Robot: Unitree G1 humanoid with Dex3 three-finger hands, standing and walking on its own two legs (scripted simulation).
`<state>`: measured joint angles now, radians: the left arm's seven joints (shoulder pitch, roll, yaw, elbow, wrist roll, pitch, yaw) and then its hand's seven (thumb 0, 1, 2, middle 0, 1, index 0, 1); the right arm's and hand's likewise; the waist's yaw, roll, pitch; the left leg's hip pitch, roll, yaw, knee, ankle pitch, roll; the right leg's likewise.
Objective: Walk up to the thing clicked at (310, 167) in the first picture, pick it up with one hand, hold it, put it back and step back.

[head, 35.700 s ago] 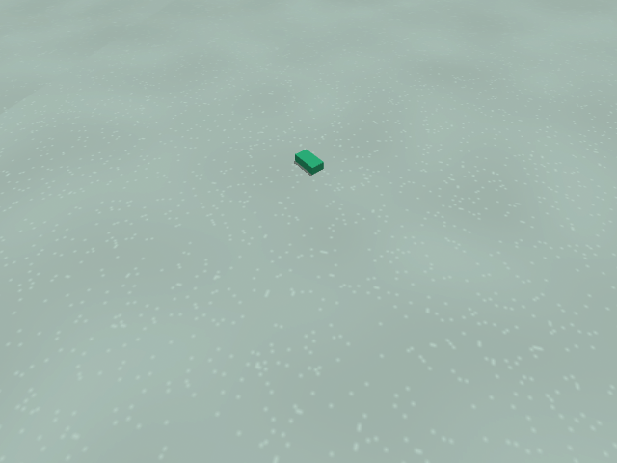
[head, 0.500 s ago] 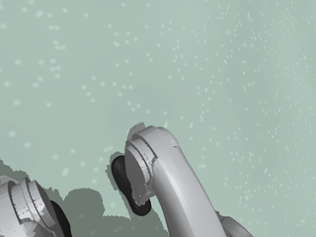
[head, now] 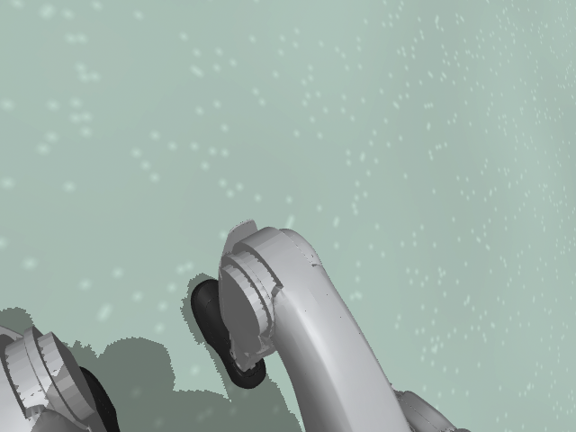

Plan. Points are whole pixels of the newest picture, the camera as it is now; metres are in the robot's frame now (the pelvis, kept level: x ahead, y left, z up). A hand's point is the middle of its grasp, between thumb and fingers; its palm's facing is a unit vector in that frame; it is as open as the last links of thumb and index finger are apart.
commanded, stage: open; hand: left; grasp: from above
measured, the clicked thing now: out of the picture +0.49 +0.30 -0.29
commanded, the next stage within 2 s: withdraw in 0.96 s
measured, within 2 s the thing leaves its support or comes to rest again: neither
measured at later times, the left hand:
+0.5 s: hand out of the picture +0.49 +0.30 -0.26, palm faces -0.44 -0.14 -0.89, open 12.2 cm
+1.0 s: hand out of the picture +0.49 +0.30 -0.26, palm faces -0.43 -0.14 -0.89, open 13.7 cm
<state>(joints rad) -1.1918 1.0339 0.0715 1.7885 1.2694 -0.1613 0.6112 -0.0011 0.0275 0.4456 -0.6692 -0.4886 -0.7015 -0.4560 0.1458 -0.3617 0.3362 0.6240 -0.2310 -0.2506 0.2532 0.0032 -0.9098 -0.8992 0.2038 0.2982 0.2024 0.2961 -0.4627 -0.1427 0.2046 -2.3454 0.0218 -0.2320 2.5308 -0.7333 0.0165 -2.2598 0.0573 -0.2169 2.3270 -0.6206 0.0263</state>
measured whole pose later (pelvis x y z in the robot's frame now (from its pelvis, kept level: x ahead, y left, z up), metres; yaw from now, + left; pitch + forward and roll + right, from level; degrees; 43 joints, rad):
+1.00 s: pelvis +0.00 +0.00 +0.01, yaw -1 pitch +30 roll -16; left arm -1.20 1.07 0.04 1.75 1.24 -0.15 0.59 0.00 -0.44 0.94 -0.13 -0.96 -0.13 -0.96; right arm 0.15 -0.36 0.38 0.60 -0.23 -0.23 0.24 0.00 -0.90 -0.90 0.20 0.30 0.20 0.30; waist -0.48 -0.15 0.22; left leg -2.34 0.03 -0.24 2.51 -0.72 0.02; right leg -2.25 0.06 -0.22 2.29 -0.61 0.03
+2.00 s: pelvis -0.01 -0.01 +0.03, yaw +8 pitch +34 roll -6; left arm -1.13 0.73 -0.04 1.54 1.20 -0.12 0.30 0.01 -0.47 1.00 -0.12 -0.96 -0.11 -0.97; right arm 0.19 -0.32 0.14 0.66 -0.11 -0.02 0.09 0.00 -0.90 -0.90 0.20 0.30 0.20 0.30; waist -0.33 0.00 -0.01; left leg -2.30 0.00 -0.10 2.35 -0.64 0.00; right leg -2.26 0.02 -0.10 2.26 -0.59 -0.01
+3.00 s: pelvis +0.01 -0.01 +0.25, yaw +14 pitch +27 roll -4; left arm -0.18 0.30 0.04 0.48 0.04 0.27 0.10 0.02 0.90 0.91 -0.21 -0.30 -0.21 -0.30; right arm 0.11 -0.24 0.04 0.57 0.04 -0.07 -0.05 0.01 -0.91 -0.90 0.21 0.30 0.20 0.30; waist -0.08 0.02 -0.21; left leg -1.54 -0.01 -0.06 1.66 -0.60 0.00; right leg -1.50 0.01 -0.06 1.61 -0.57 -0.01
